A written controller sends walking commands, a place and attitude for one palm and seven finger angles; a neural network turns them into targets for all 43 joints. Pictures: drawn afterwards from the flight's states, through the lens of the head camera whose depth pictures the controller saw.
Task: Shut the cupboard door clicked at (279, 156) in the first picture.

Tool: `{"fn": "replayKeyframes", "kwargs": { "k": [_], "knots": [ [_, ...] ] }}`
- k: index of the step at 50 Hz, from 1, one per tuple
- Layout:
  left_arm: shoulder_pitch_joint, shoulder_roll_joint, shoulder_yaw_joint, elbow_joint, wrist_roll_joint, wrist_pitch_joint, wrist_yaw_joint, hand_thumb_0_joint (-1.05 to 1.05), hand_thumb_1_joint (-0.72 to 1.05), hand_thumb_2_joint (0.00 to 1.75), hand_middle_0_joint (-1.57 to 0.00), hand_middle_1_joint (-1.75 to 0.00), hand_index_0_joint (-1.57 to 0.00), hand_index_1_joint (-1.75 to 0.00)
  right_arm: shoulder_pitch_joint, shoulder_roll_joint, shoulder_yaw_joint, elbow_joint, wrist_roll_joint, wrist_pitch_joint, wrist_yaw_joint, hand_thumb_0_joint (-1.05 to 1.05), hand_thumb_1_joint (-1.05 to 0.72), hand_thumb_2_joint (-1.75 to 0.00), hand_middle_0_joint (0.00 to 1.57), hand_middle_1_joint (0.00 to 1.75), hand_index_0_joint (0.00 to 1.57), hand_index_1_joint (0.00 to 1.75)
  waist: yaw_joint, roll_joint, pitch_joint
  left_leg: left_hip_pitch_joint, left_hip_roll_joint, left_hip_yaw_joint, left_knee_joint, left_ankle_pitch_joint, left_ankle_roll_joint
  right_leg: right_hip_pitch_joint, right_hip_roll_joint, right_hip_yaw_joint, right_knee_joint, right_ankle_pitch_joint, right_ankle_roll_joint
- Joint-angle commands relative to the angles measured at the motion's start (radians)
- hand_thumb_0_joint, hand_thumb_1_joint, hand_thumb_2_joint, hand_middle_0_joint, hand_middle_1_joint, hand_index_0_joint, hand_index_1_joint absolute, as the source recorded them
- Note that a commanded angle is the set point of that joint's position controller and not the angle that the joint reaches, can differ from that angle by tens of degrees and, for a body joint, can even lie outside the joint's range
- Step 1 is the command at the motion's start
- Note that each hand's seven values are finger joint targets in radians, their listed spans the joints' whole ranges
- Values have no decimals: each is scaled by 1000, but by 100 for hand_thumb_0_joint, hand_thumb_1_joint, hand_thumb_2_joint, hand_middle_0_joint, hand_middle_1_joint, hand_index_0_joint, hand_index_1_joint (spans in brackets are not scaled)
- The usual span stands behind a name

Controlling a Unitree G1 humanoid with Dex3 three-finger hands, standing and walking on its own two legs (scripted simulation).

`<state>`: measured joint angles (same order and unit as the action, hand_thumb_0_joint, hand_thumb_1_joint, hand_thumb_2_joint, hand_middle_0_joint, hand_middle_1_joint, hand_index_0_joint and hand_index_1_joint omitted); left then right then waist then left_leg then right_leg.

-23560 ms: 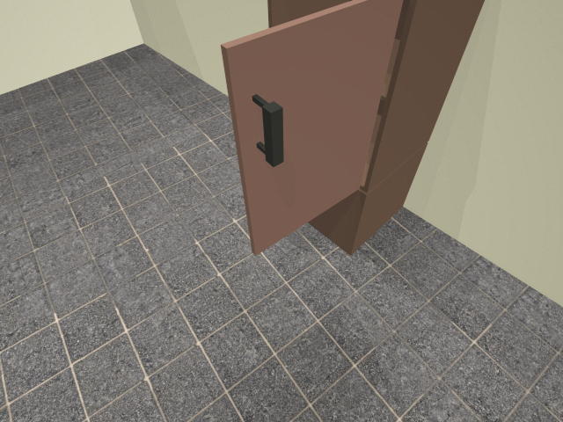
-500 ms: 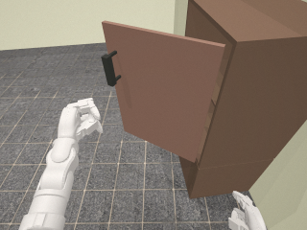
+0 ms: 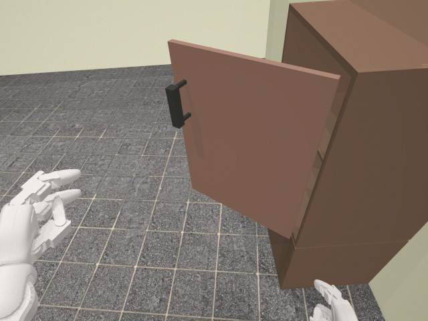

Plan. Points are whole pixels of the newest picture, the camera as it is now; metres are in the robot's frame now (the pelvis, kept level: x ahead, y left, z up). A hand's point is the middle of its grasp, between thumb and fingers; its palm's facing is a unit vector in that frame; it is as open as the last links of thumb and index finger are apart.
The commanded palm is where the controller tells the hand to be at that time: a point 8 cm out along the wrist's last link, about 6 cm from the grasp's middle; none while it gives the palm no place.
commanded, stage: draw the hand back to the body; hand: left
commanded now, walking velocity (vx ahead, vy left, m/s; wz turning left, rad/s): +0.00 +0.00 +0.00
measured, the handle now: (180, 103) +0.65 +0.17 +0.08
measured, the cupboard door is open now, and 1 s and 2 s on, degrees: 53 53 53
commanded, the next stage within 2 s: step back with the hand held close in 0.46 s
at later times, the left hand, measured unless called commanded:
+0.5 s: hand (58, 226) +0.20 +0.25 +0.16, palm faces +0.43 -0.81 -0.41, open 7.4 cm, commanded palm +0.15 +0.29 +0.17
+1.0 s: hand (42, 234) +0.19 +0.27 +0.15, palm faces +0.36 -0.79 -0.50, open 7.4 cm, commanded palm +0.13 +0.31 +0.17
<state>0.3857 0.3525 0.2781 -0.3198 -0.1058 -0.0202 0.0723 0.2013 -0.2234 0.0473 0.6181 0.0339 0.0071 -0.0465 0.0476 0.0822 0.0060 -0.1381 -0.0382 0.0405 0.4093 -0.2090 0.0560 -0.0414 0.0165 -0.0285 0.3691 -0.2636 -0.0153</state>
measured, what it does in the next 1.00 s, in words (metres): stands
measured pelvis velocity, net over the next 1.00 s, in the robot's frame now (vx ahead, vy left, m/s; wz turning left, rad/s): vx -0.01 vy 0.01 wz -0.01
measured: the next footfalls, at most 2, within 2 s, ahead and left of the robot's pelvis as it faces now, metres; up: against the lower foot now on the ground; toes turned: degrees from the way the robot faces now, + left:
left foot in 1.78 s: -0.13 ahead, +0.14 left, +0.00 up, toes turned +5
right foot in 2.00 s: -0.25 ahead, -0.03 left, +0.00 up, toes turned +1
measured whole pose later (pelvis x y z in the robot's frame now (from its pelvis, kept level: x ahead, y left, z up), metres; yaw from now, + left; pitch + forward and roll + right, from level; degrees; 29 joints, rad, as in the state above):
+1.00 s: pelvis -0.01 +0.01 -0.01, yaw -1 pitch +2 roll -1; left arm 0.56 0.46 0.41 -0.45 -0.10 -0.12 0.11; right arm 0.17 -0.25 -0.02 0.55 0.04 0.08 -0.09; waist 0.01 0.04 -0.03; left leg -0.32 -0.03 0.05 0.52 -0.23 0.07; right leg -0.23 0.02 -0.02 0.49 -0.29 0.00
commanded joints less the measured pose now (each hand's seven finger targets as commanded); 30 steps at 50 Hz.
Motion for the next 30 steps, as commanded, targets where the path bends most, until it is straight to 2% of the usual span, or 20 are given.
{"fn": "replayKeyframes", "kwargs": {
  "k": [1, 2, 3, 4, 5, 7, 9, 12, 13, 16, 17, 18, 21, 22, 23, 25, 27, 28, 29, 30],
  "knots": [
    [-18, 213, 170, -277, 0, -78, 31, 0, 90, 90, -28, -39, -28, -39, -162, -105, -48, -178, 5, -72, -8, 0, -90, -90, 20, 30, 20, 30, 10, 1, -88, 83, 58, -76, -52, 197, -33, -74, -8, 5, -43, 188, -1],
    [18, 235, 200, -272, 0, -80, 34, 0, 90, 90, -25, -36, -25, -36, -158, -112, -52, -177, 4, -76, -9, 0, -90, -90, 20, 30, 20, 30, 15, -17, -72, 68, 58, -77, -53, 185, -33, -75, -5, 4, -54, 176, -2],
    [36, 217, 193, -285, -3, -83, 33, 0, 90, 90, -23, -33, -23, -33, -160, -106, -53, -182, 9, -79, -10, 0, -90, -90, 20, 30, 20, 30, 12, -9, -67, 69, 57, -70, -52, 178, -31, -81, -9, 7, -51, 172, -1],
    [60, 232, 217, -282, -5, -84, 36, 0, 90, 90, -20, -30, -20, -30, -155, -108, -55, -181, 8, -82, -12, 0, -90, -90, 20, 30, 20, 30, 14, -32, -59, 61, 57, -71, -54, 163, -31, -84, -7, 4, -53, 161, 1],
    [39, 196, 180, -272, -1, -85, 34, 0, 90, 90, -20, -30, -20, -30, -155, -109, -56, -176, 8, -85, -14, 0, -90, -90, 20, 30, 20, 30, 5, -33, -47, 65, 56, -70, -56, 147, -28, -101, -8, 6, -54, 147, 3],
    [-5, 179, 155, -245, 4, -84, 37, 0, 90, 90, -20, -30, -20, -30, -147, -121, -61, -163, 5, -93, -16, 0, -90, -90, 20, 30, 20, 30, -9, -51, -1, 56, 54, -68, -58, 112, -23, -135, -9, 8, -73, 116, 5],
    [-49, 172, 139, -243, 12, -86, 44, 0, 90, 90, -20, -30, -20, -30, -141, -125, -63, -158, 5, -100, -21, 0, -90, -90, 20, 30, 20, 30, -14, -27, 2, 59, 52, -73, -63, 84, -21, -147, -11, 9, -64, 92, 6],
    [-64, 197, 151, -268, 19, -92, 51, 0, 90, 90, -20, -30, -20, -30, -135, -129, -67, -150, 1, -114, -25, 0, -90, -90, 20, 30, 20, 30, -6, -13, -47, 85, 49, -72, -55, 106, -17, -128, -11, 13, -63, 108, 4],
    [-64, 188, 143, -288, 17, -96, 51, 0, 90, 90, -20, -30, -20, -30, -137, -122, -66, -155, 1, -118, -27, 0, -90, -90, 20, 30, 20, 30, -4, -14, -82, 96, 48, -73, -54, 124, -16, -107, -15, 10, -52, 122, 4],
    [-32, 220, 179, -313, 17, -101, 58, 0, 90, 90, -20, -30, -20, -30, -142, -116, -62, -159, -3, -124, -27, 0, -90, -90, 20, 30, 20, 30, 11, -11, -113, 94, 44, -69, -45, 160, -19, -77, -14, 11, -44, 157, 1],
    [-12, 249, 208, -300, 15, -99, 59, 0, 90, 90, -20, -30, -20, -30, -143, -120, -61, -154, -4, -125, -28, 0, -90, -90, 20, 30, 20, 30, 18, -26, -108, 81, 44, -69, -42, 165, -20, -67, -14, 14, -50, 166, 1],
    [-8, 219, 185, -314, 14, -101, 55, 0, 90, 90, -20, -30, -20, -30, -147, -110, -58, -161, -3, -125, -28, 0, -90, -90, 20, 30, 20, 30, 14, -13, -106, 86, 43, -61, -38, 186, -20, -68, -18, 13, -44, 190, 1],
    [4, 219, 196, -291, 11, -95, 51, 0, 90, 90, -20, -30, -20, -30, -148, -105, -53, -157, -2, -119, -22, 0, -90, -90, 20, 30, 20, 30, 14, 29, -62, 71, 43, -60, -42, 193, -28, -80, -15, 10, -47, 195, -1],
    [22, 226, 208, -263, 11, -90, 50, 0, 90, 90, -20, -30, -20, -30, -146, -109, -55, -151, -3, -118, -23, 0, -90, -90, 20, 30, 20, 30, 16, 8, -36, 59, 46, -59, -43, 192, -29, -87, -13, 11, -56, 193, -1],
    [22, 195, 184, -251, 7, -88, 44, 0, 90, 90, -20, -30, -20, -30, -147, -105, -53, -156, -1, -113, -20, 0, -90, -90, 20, 30, 20, 30, 11, 0, -18, 56, 47, -57, -46, 193, -27, -95, -15, 10, -55, 195, 0],
    [20, 195, 185, -246, 6, -88, 39, 0, 90, 90, -20, -30, -20, -30, -146, -107, -56, -159, -2, -109, -20, 0, -90, -90, 20, 30, 20, 30, 11, -13, -27, 62, 48, -53, -44, 195, -25, -95, -14, 10, -54, 199, 3],
    [39, 198, 191, -218, 3, -84, 37, 0, 90, 90, -20, -30, -20, -30, -142, -113, -60, -159, -4, -105, -20, 0, -90, -90, 20, 30, 20, 30, 13, -55, -27, 63, 47, -49, -41, 194, -20, -98, -14, 11, -63, 204, 6],
    [36, 181, 172, -232, 2, -86, 33, 0, 90, 90, -20, -30, -20, -30, -144, -108, -61, -165, -1, -102, -20, 0, -90, -90, 20, 30, 20, 30, 8, -59, -39, 71, 48, -44, -38, 203, -17, -94, -19, 14, -56, 221, 9],
    [35, 195, 183, -234, 2, -85, 34, 0, 90, 90, -20, -30, -20, -30, -144, -110, -62, -167, -2, -99, -21, 0, -90, -90, 20, 30, 20, 30, 11, -64, -53, 71, 47, -43, -37, 198, -16, -91, -19, 15, -55, 220, 11],
    [-76, 318, 288, -327, 12, -129, 43, 0, 90, 90, -20, -30, -20, -30, -137, -134, -75, -193, 3, -81, -19, 0, -90, -90, 20, 30, 20, 30, -17, -53, -56, 14, 71, -69, 35, 161, 9, -151, -89, 86, -79, 286, 24]
  ]
}}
